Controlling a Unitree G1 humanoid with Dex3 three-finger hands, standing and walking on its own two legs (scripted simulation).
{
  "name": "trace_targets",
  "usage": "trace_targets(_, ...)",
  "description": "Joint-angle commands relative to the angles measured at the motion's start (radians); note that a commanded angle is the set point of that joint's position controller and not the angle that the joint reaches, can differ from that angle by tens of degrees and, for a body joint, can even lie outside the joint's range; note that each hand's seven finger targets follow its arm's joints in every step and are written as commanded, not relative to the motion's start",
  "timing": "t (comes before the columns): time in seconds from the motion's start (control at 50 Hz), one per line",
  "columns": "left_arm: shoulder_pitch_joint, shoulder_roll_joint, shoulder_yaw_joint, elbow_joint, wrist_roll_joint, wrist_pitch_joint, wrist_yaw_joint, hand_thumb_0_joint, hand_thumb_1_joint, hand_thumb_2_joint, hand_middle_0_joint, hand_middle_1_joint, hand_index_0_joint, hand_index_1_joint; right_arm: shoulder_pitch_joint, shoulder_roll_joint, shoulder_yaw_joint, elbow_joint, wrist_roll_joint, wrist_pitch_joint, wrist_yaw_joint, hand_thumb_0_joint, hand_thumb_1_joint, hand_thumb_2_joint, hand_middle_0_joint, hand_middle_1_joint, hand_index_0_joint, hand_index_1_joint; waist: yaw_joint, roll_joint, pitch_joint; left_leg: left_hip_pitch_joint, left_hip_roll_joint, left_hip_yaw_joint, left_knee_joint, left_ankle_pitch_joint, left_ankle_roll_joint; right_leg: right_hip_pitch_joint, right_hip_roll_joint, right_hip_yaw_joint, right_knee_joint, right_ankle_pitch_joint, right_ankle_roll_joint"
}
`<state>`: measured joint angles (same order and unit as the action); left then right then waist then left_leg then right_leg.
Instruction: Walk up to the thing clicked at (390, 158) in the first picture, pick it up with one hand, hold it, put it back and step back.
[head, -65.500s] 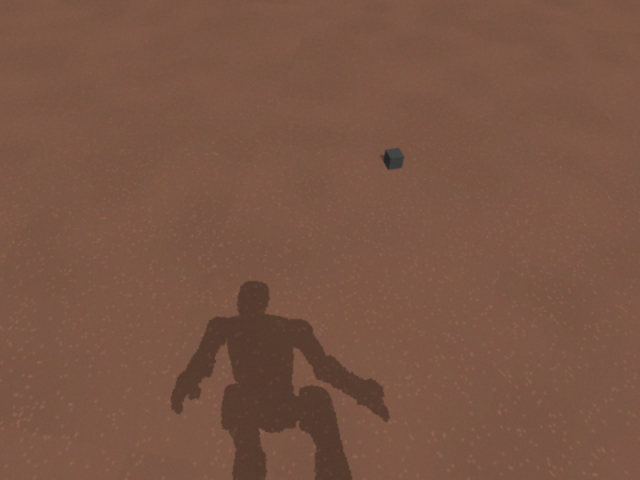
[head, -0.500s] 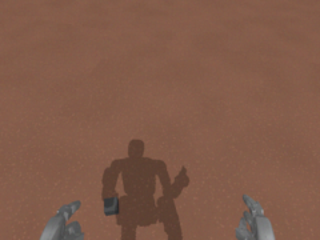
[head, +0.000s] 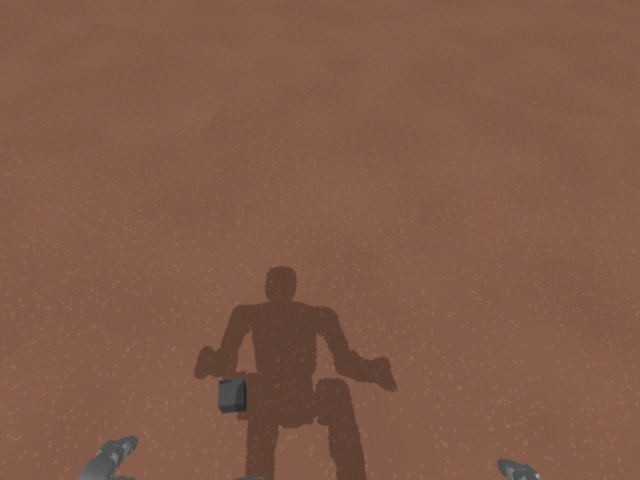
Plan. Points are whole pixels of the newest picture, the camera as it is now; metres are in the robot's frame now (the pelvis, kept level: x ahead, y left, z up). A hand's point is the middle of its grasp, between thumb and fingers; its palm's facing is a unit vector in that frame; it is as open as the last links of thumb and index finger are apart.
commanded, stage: stand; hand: left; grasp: from above
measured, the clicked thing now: (232, 395) +0.43 +0.24 -0.71
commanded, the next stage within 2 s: none
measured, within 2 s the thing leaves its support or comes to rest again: neither
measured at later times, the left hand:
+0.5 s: hand out of the picture +0.05 +0.24 -0.13, palm faces +0.03 -0.95 -0.32, open 7.4 cm
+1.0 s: hand out of the picture +0.05 +0.23 -0.13, palm faces +0.01 -0.95 -0.32, open 7.4 cm
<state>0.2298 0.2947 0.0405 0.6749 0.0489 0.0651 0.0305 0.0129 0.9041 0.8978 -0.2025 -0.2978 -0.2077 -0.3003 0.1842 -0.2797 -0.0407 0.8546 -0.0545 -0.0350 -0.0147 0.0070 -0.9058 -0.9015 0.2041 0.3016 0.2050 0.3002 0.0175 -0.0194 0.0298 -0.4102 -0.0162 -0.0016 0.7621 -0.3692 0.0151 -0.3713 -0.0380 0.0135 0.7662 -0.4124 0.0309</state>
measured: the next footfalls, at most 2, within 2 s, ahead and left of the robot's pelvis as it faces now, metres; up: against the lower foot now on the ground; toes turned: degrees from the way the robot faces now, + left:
none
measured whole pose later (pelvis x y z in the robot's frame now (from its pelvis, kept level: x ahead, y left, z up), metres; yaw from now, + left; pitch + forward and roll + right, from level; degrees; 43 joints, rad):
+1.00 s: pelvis -0.01 -0.01 +0.04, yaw +0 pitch -4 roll +0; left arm 0.15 0.29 0.03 1.14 0.02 0.00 0.01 0.01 0.90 0.90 -0.20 -0.30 -0.21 -0.30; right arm 0.14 -0.31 -0.03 1.15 -0.02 -0.01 -0.02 0.00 -0.91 -0.90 0.20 0.30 0.20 0.30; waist 0.00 0.01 0.06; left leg -0.12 0.00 -0.01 0.35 -0.16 0.00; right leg -0.09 -0.02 0.00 0.35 -0.20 0.02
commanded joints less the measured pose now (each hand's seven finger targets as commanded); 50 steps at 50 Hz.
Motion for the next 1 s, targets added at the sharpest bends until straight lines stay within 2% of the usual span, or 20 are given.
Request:
trace_targets(0.0, -0.037, 0.131, 0.05, 0.009, -0.006, -0.065, 0.014, 0.0, 0.899, 0.9, -0.2, -0.3, -0.2, -0.3, -0.056, -0.156, -0.051, -0.054, -0.001, -0.022, -0.004, 0.0, -0.9, -0.9, 0.2, 0.3, 0.2, 0.3, 0.011, 0.058, -0.087, 0.119, 0.084, -0.141, -0.228, 0.116, 0.054, 0.06, -0.031, 0.053, -0.197, 0.147, -0.057)
trace_targets(0.04, -0.042, 0.134, 0.049, 0.06, -0.008, -0.072, 0.014, 0.0, 0.899, 0.9, -0.2, -0.3, -0.2, -0.3, -0.055, -0.157, -0.047, -0.028, 0.003, -0.019, -0.007, 0.0, -0.9, -0.9, 0.2, 0.3, 0.2, 0.3, 0.01, 0.056, -0.08, 0.133, 0.093, -0.146, -0.259, 0.185, 0.053, 0.105, -0.034, 0.052, -0.212, 0.21, -0.055)
trace_targets(0.12, -0.035, 0.136, 0.046, 0.151, -0.017, -0.077, 0.014, 0.0, 0.899, 0.9, -0.2, -0.3, -0.2, -0.3, -0.04, -0.174, -0.045, 0.029, 0.01, -0.011, -0.019, 0.0, -0.9, -0.9, 0.2, 0.3, 0.2, 0.3, 0.005, 0.059, -0.057, 0.179, 0.101, -0.145, -0.314, 0.262, 0.041, 0.164, -0.044, 0.052, -0.27, 0.275, -0.053)
trace_targets(0.14, -0.034, 0.137, 0.044, 0.172, -0.017, -0.077, 0.015, 0.0, 0.899, 0.9, -0.2, -0.3, -0.2, -0.3, -0.042, -0.175, -0.044, 0.044, 0.012, -0.01, -0.021, 0.0, -0.9, -0.9, 0.2, 0.3, 0.2, 0.3, 0.002, 0.064, -0.041, 0.192, 0.102, -0.147, -0.337, 0.255, 0.036, 0.161, -0.042, 0.052, -0.287, 0.272, -0.052)
trace_targets(0.16, -0.035, 0.144, 0.046, 0.19, -0.019, -0.079, 0.015, 0.0, 0.899, 0.9, -0.2, -0.3, -0.2, -0.3, -0.041, -0.174, -0.043, 0.055, 0.014, -0.009, -0.022, 0.0, -0.9, -0.9, 0.2, 0.3, 0.2, 0.3, 0.003, 0.044, -0.05, 0.225, 0.102, -0.139, -0.335, 0.305, 0.033, 0.173, -0.048, 0.054, -0.298, 0.301, -0.055)
trace_targets(0.18, -0.042, 0.142, 0.044, 0.208, -0.021, -0.076, 0.015, 0.0, 0.899, 0.9, -0.2, -0.3, -0.2, -0.3, -0.034, -0.18, -0.043, 0.07, 0.017, -0.007, -0.024, 0.0, -0.9, -0.9, 0.2, 0.3, 0.2, 0.3, -0.004, 0.059, -0.044, 0.223, 0.106, -0.142, -0.358, 0.283, 0.031, 0.182, -0.045, 0.051, -0.31, 0.285, -0.049)
trace_targets(0.28, -0.048, 0.158, 0.041, 0.279, -0.021, -0.081, 0.017, 0.0, 0.899, 0.9, -0.2, -0.3, -0.2, -0.3, -0.036, -0.184, -0.042, 0.124, 0.024, -0.001, -0.027, 0.0, -0.9, -0.9, 0.2, 0.3, 0.2, 0.3, -0.002, 0.025, -0.056, 0.281, 0.102, -0.116, -0.381, 0.336, 0.022, 0.241, -0.063, 0.057, -0.375, 0.332, -0.045)
trace_targets(0.34, -0.068, 0.162, 0.036, 0.311, -0.02, -0.081, 0.018, 0.0, 0.899, 0.9, -0.2, -0.3, -0.2, -0.3, -0.042, -0.181, -0.037, 0.145, 0.028, 0.004, -0.026, 0.0, -0.9, -0.9, 0.2, 0.3, 0.2, 0.3, -0.012, 0.02, -0.022, 0.286, 0.1, -0.112, -0.416, 0.302, 0.016, 0.235, -0.061, 0.057, -0.403, 0.307, -0.038)
trace_targets(0.4, -0.061, 0.15, 0.029, 0.34, -0.016, -0.076, 0.015, 0.0, 0.899, 0.9, -0.2, -0.3, -0.2, -0.3, -0.07, -0.186, -0.037, 0.16, 0.026, 0.009, -0.022, 0.0, -0.9, -0.9, 0.2, 0.3, 0.2, 0.3, -0.003, 0.035, 0.038, 0.252, 0.105, -0.132, -0.461, 0.171, 0.012, 0.211, -0.053, 0.049, -0.431, 0.216, -0.038)
trace_targets(0.44, -0.069, 0.158, 0.031, 0.35, -0.019, -0.077, 0.012, 0.0, 0.899, 0.9, -0.2, -0.3, -0.2, -0.3, -0.067, -0.191, -0.038, 0.171, 0.026, 0.011, -0.019, 0.0, -0.9, -0.9, 0.2, 0.3, 0.2, 0.3, -0.006, 0.035, 0.037, 0.226, 0.104, -0.13, -0.478, 0.128, 0.012, 0.236, -0.057, 0.053, -0.442, 0.208, -0.039)
trace_targets(0.5, -0.058, 0.164, 0.027, 0.371, -0.018, -0.086, 0.01, 0.0, 0.899, 0.9, -0.2, -0.3, -0.2, -0.3, -0.077, -0.185, -0.036, 0.182, 0.028, 0.01, -0.014, 0.0, -0.9, -0.9, 0.2, 0.3, 0.2, 0.3, -0.004, 0.008, 0.015, 0.28, 0.099, -0.116, -0.456, 0.196, 0.01, 0.227, -0.068, 0.066, -0.474, 0.222, -0.037)
trace_targets(0.54, -0.084, 0.177, 0.029, 0.375, -0.018, -0.086, 0.01, 0.0, 0.899, 0.9, -0.2, -0.3, -0.2, -0.3, -0.067, -0.179, -0.032, 0.192, 0.028, 0.013, -0.011, 0.0, -0.9, -0.9, 0.2, 0.3, 0.2, 0.3, -0.014, 0.002, 0.038, 0.257, 0.097, -0.118, -0.47, 0.156, 0.005, 0.224, -0.063, 0.063, -0.481, 0.181, -0.034)
trace_targets(0.62, -0.074, 0.178, 0.027, 0.388, -0.019, -0.084, 0.007, 0.0, 0.899, 0.9, -0.2, -0.3, -0.2, -0.3, -0.085, -0.199, -0.033, 0.198, 0.029, 0.016, -0.008, 0.0, -0.9, -0.9, 0.2, 0.3, 0.2, 0.3, -0.009, 0.03, 0.045, 0.246, 0.103, -0.126, -0.487, 0.089, 0.01, 0.208, -0.059, 0.064, -0.491, 0.148, -0.036)
trace_targets(0.68, -0.097, 0.19, 0.03, 0.391, -0.02, -0.088, 0.006, 0.0, 0.899, 0.9, -0.2, -0.3, -0.2, -0.3, -0.078, -0.197, -0.028, 0.202, 0.03, 0.013, -0.008, 0.0, -0.9, -0.9, 0.2, 0.3, 0.2, 0.3, -0.015, 0.018, 0.01, 0.258, 0.107, -0.118, -0.479, 0.156, 0.011, 0.244, -0.074, 0.071, -0.487, 0.203, -0.039)
trace_targets(0.72, -0.093, 0.188, 0.027, 0.399, -0.022, -0.087, 0.004, 0.0, 0.899, 0.9, -0.2, -0.3, -0.2, -0.3, -0.081, -0.204, -0.028, 0.21, 0.031, 0.012, -0.009, 0.0, -0.9, -0.9, 0.2, 0.3, 0.2, 0.3, -0.013, 0.029, 0.015, 0.274, 0.111, -0.119, -0.481, 0.143, 0.008, 0.225, -0.07, 0.072, -0.489, 0.19, -0.04)
trace_targets(0.76, -0.098, 0.192, 0.026, 0.401, -0.025, -0.089, 0.004, 0.0, 0.899, 0.9, -0.2, -0.3, -0.2, -0.3, -0.077, -0.203, -0.024, 0.214, 0.032, 0.01, -0.009, 0.0, -0.9, -0.9, 0.2, 0.3, 0.2, 0.3, -0.013, 0.032, 0.001, 0.278, 0.113, -0.117, -0.479, 0.191, 0.01, 0.249, -0.076, 0.074, -0.487, 0.237, -0.042)
trace_targets(0.8, -0.103, 0.193, 0.026, 0.406, -0.027, -0.088, 0.003, 0.0, 0.899, 0.9, -0.2, -0.3, -0.2, -0.3, -0.075, -0.206, -0.022, 0.22, 0.031, 0.009, -0.009, 0.0, -0.9, -0.9, 0.2, 0.3, 0.2, 0.3, -0.014, 0.029, 0.003, 0.272, 0.111, -0.114, -0.485, 0.185, 0.007, 0.247, -0.073, 0.074, -0.487, 0.228, -0.042)
trace_targets(0.86, -0.106, 0.195, 0.024, 0.408, -0.028, -0.088, 0.001, 0.0, 0.899, 0.9, -0.2, -0.3, -0.2, -0.3, -0.074, -0.208, -0.018, 0.224, 0.033, 0.007, -0.01, 0.0, -0.9, -0.9, 0.2, 0.3, 0.2, 0.3, -0.014, 0.022, -0.006, 0.29, 0.118, -0.11, -0.478, 0.233, 0.009, 0.252, -0.078, 0.076, -0.484, 0.265, -0.044)
trace_targets(0.9, -0.103, 0.194, 0.023, 0.416, -0.028, -0.086, 0.001, 0.0, 0.899, 0.9, -0.2, -0.3, -0.2, -0.3, -0.078, -0.212, -0.017, 0.23, 0.033, 0.009, -0.01, 0.0, -0.9, -0.9, 0.2, 0.3, 0.2, 0.3, -0.012, 0.027, 0.017, 0.279, 0.117, -0.113, -0.483, 0.197, 0.01, 0.241, -0.073, 0.072, -0.489, 0.24, -0.043)
trace_targets(0.98, -0.116, 0.197, 0.022, 0.417, -0.028, -0.088, -0.001, 0.0, 0.899, 0.9, -0.2, -0.3, -0.2, -0.3, -0.082, -0.217, -0.012, 0.231, 0.034, 0.008, -0.008, 0.0, -0.9, -0.9, 0.2, 0.3, 0.2, 0.3, -0.013, 0.019, 0.009, 0.278, 0.119, -0.111, -0.484, 0.222, 0.009, 0.252, -0.074, 0.073, -0.491, 0.258, -0.042)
